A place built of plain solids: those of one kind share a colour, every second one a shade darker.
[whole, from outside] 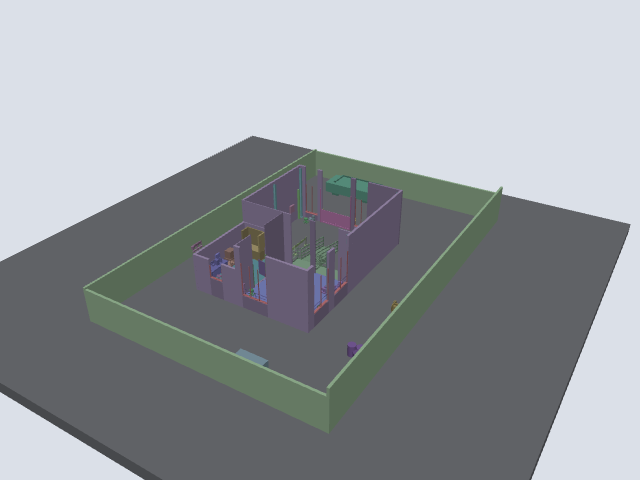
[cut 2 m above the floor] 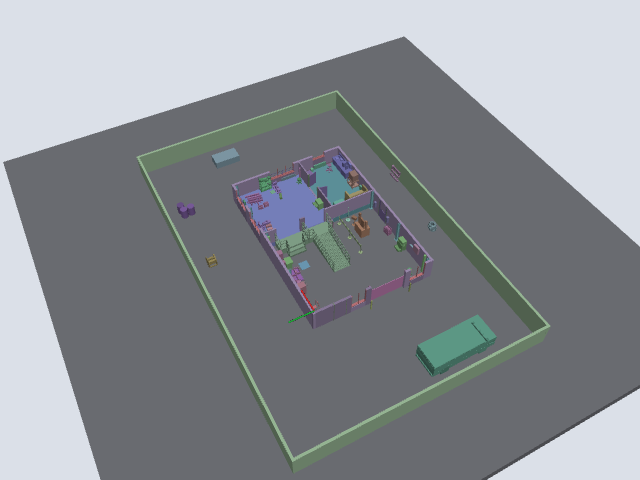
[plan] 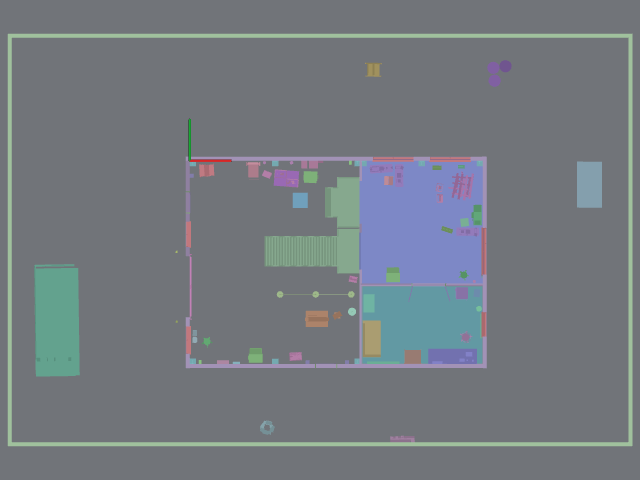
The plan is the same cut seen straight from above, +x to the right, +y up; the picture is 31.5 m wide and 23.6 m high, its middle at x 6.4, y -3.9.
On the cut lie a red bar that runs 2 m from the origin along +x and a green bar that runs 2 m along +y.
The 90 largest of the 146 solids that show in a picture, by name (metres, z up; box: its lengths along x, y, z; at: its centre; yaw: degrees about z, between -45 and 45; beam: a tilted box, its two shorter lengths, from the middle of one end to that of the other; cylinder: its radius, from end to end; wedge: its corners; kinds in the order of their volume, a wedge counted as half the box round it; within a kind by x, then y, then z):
{
 "yard_bound_1": {"box": [0.2, 20.28, 2.86], "at": [-8.85, -3.9, 1.38]},
 "yard_bound_2": {"box": [30.72, 0.2, 3.0], "at": [6.41, -13.94, 1.45]},
 "yard_bound_3": {"box": [30.72, 0.2, 3.56], "at": [6.41, 6.14, 1.73]},
 "yard_bound_4": {"box": [0.2, 20.28, 2.86], "at": [21.67, -3.9, 1.38]},
 "wall_1": {"box": [0.2, 0.71, 5.25], "at": [-0.1, -9.85, 2.58]},
 "wall_2": {"box": [0.2, 1.36, 0.65], "at": [-0.1, -8.82, 0.28]},
 "wall_3": {"box": [0.2, 0.46, 5.25], "at": [-0.1, -7.92, 2.58]},
 "wall_4": {"box": [0.2, 0.46, 5.25], "at": [-0.1, -4.47, 2.58]},
 "wall_5": {"box": [0.2, 1.26, 0.65], "at": [-0.1, -3.62, 0.28]},
 "wall_6": {"box": [0.2, 3.21, 5.25], "at": [-0.1, -1.4, 2.58]},
 "wall_7": {"box": [8.6, 0.2, 5.25], "at": [4.1, -10.1, 2.58]},
 "wall_8": {"box": [8.6, 0.2, 5.25], "at": [4.1, 0.1, 2.58]},
 "wall_9": {"box": [0.06, 3.96, 5.25], "at": [8.37, -8.02, 2.58]},
 "wall_10": {"box": [0.06, 0.81, 5.25], "at": [8.37, -5.75, 2.58]},
 "wall_11": {"box": [0.06, 0.45, 5.25], "at": [8.37, -3.33, 2.58]},
 "wall_12": {"box": [0.06, 1.0, 5.25], "at": [8.37, -0.5, 2.58]},
 "wall_13": {"box": [0.06, 3.9, 3.26], "at": [8.43, -8.05, 1.58]},
 "wall_14": {"box": [0.06, 0.75, 5.26], "at": [8.43, -5.72, 2.58]},
 "wall_15": {"box": [0.06, 0.45, 5.26], "at": [8.43, -3.33, 2.58]},
 "wall_16": {"box": [0.06, 1.0, 5.26], "at": [8.43, -0.5, 2.58]},
 "wall_17": {"box": [0.61, 0.2, 5.26], "at": [8.7, 0.1, 2.58]},
 "wall_18": {"box": [2.5, 0.06, 3.26], "at": [9.65, -6.13, 1.58]},
 "wall_19": {"box": [2.5, 0.06, 5.26], "at": [9.65, -6.07, 2.58]},
 "wall_20": {"box": [2.01, 0.2, 1.16], "at": [10.0, 0.1, 0.53]},
 "wall_21": {"box": [0.81, 0.2, 5.26], "at": [11.4, 0.1, 2.58]},
 "wall_22": {"box": [6.2, 0.2, 3.26], "at": [11.5, -10.1, 1.58]},
 "wall_23": {"box": [2.01, 0.2, 1.16], "at": [12.8, 0.1, 0.53]},
 "wall_24": {"box": [1.8, 0.06, 5.26], "at": [13.5, -6.07, 2.58]},
 "wall_25": {"box": [0.81, 0.2, 5.26], "at": [14.2, 0.1, 2.58]},
 "wall_26": {"box": [0.2, 1.56, 3.26], "at": [14.5, -9.43, 1.58]},
 "wall_27": {"box": [0.2, 1.21, 1.66], "at": [14.5, -8.05, 0.78]},
 "wall_28": {"box": [0.2, 1.36, 3.26], "at": [14.5, -6.78, 1.58]},
 "wall_29": {"box": [0.2, 0.51, 5.26], "at": [14.5, -5.85, 2.58]},
 "wall_30": {"box": [0.2, 2.31, 1.16], "at": [14.5, -4.45, 0.53]},
 "wall_31": {"box": [0.2, 3.51, 5.26], "at": [14.5, -1.55, 2.58]},
 "raised_floor_hall_1": {"box": [6.13, 6.23, 0.56], "at": [11.4, -3.05, 0.23]},
 "door_landing_1": {"box": [3.44, 1.5, 0.07], "at": [5.53, -4.45, -0.01]},
 "door_landing_2": {"box": [3.3, 1.5, 0.1], "at": [5.6, -4.45, 0.0]},
 "door_landing_3": {"box": [3.09, 1.5, 0.12], "at": [5.71, -4.45, 0.01]},
 "door_landing_4": {"box": [2.95, 1.5, 0.14], "at": [5.78, -4.45, 0.02]},
 "door_landing_5": {"box": [2.81, 1.5, 0.17], "at": [5.84, -4.45, 0.03]},
 "door_landing_6": {"box": [2.6, 1.5, 0.2], "at": [5.95, -4.45, 0.05]},
 "door_landing_7": {"box": [2.46, 1.5, 0.21], "at": [6.02, -4.45, 0.06]},
 "door_landing_8": {"box": [2.32, 1.5, 0.23], "at": [6.09, -4.45, 0.07]},
 "door_landing_9": {"box": [2.11, 1.5, 0.27], "at": [6.2, -4.45, 0.08]},
 "door_landing_10": {"box": [1.97, 1.5, 0.28], "at": [6.26, -4.45, 0.09]},
 "door_landing_11": {"box": [1.83, 1.5, 0.3], "at": [6.33, -4.45, 0.1]},
 "door_landing_12": {"box": [1.62, 1.5, 0.34], "at": [6.44, -4.45, 0.12]},
 "door_landing_13": {"box": [1.48, 1.5, 0.35], "at": [6.51, -4.45, 0.13]},
 "door_landing_14": {"box": [1.27, 1.5, 0.39], "at": [6.62, -4.45, 0.14]},
 "door_landing_15": {"box": [1.13, 1.5, 0.41], "at": [6.68, -4.45, 0.15]},
 "door_landing_16": {"box": [0.99, 1.5, 0.42], "at": [6.75, -4.45, 0.16]},
 "door_landing_17": {"box": [0.32, 1.5, 0.22], "at": [6.8, -2.05, 0.06]},
 "door_landing_18": {"box": [0.78, 1.5, 0.46], "at": [6.86, -4.45, 0.18]},
 "door_landing_19": {"box": [0.64, 1.5, 0.47], "at": [6.93, -4.45, 0.19]},
 "door_landing_20": {"box": [0.5, 1.5, 0.49], "at": [7.0, -4.45, 0.2]},
 "door_landing_21": {"box": [0.32, 1.5, 0.39], "at": [7.1, -2.05, 0.14]},
 "door_landing_22": {"box": [0.29, 1.5, 0.53], "at": [7.11, -4.45, 0.21]},
 "door_landing_23": {"box": [0.15, 1.5, 0.55], "at": [7.17, -4.45, 0.22]},
 "door_landing_24": {"box": [1.1, 2.2, 0.56], "at": [7.79, -4.45, 0.23]},
 "door_landing_25": {"box": [1.1, 2.5, 0.56], "at": [7.79, -2.05, 0.23]},
 "raised_floor_lab_1": {"box": [6.13, 4.03, 0.56], "at": [11.4, -8.05, 0.23]},
 "beyond_van_1": {"box": [0.02, 4.55, 1.13], "at": [-7.61, -7.48, 0.86], "yaw": 0.8},
 "beyond_van_2": {"box": [2.15, 5.29, 1.0], "at": [-6.53, -7.93, 0.79], "yaw": 0.8},
 "beyond_pallets_1": {"box": [1.23, 2.27, 0.67], "at": [19.65, -1.18, 0.33], "yaw": -0.1},
 "fume_cupboard_1": {"box": [0.11, 1.54, 1.52], "at": [8.56, -8.76, 2.17]},
 "fume_cupboard_2": {"box": [0.88, 0.13, 1.52], "at": [8.95, -9.6, 2.17]},
 "fume_cupboard_3": {"box": [0.88, 0.13, 1.52], "at": [8.95, -7.92, 2.17]},
 "fume_cupboard_4": {"box": [0.82, 0.6, 0.77], "at": [8.96, -8.16, 0.99]},
 "test_machine_1": {"box": [1.1, 0.8, 0.95], "at": [6.25, -7.78, 0.42]},
 "beyond_drums_1": {"cylinder": 0.3, "from": [14.92, 4.56, -0.06], "to": [14.92, 4.56, 0.87]},
 "beyond_drums_2": {"cylinder": 0.3, "from": [14.98, 3.93, -0.06], "to": [14.98, 3.93, 0.87]},
 "beyond_drums_3": {"cylinder": 0.3, "from": [15.52, 4.64, -0.06], "to": [15.52, 4.64, 0.87]},
 "roll_cab_1": {"box": [0.66, 0.42, 0.3], "at": [3.24, -9.73, 0.95]},
 "roll_cab_2": {"box": [0.68, 0.46, 0.69], "at": [3.24, -9.71, 0.46]},
 "roll_cab_3": {"box": [0.68, 0.46, 0.66], "at": [5.93, -0.75, 0.44], "yaw": -2.3},
 "roll_cab_4": {"box": [0.68, 0.46, 0.67], "at": [9.99, -5.75, 0.96]},
 "safety_cabinet_1": {"box": [0.55, 0.9, 1.05], "at": [8.81, -7.02, 1.08]},
 "lab_bench_1": {"box": [2.4, 0.75, 0.09], "at": [12.92, -9.62, 1.36]},
 "lab_bench_2": {"box": [0.87, 0.5, 0.6], "at": [13.07, -9.55, 1.01]},
 "wheelie_bin_1": {"box": [0.51, 0.62, 1.12], "at": [3.12, -0.52, 0.51]},
 "drying_oven_1": {"box": [0.69, 0.57, 0.72], "at": [10.96, -9.63, 1.57]},
 "lab_fridge_1": {"box": [0.56, 0.58, 0.87], "at": [13.37, -6.51, 0.9]},
 "pallet_1": {"box": [1.2, 0.8, 0.19], "at": [4.75, -0.88, 0.05], "yaw": -4.2},
 "sectional_door_1": {"box": [0.042, 3.08, 1.41], "at": [0.01, -6.2, 0.65]},
 "boiler_1": {"box": [0.44, 0.38, 0.7], "at": [6.08, -0.19, 1.62]},
 "beyond_cable_drum_1": {"box": [0.48, 0.64, 0.33], "at": [9.02, 4.47, 0.43], "yaw": -0.7},
 "radiator_1": {"box": [1.6, 0.12, 0.5], "at": [9.52, -9.94, 0.71]},
 "downpipe_1": {"box": [0.14, 0.2, 3.05], "at": [0.51, -9.9, 1.49]},
 "distribution_board_1": {"box": [0.6, 0.18, 0.7], "at": [1.63, -9.91, 1.5]}
}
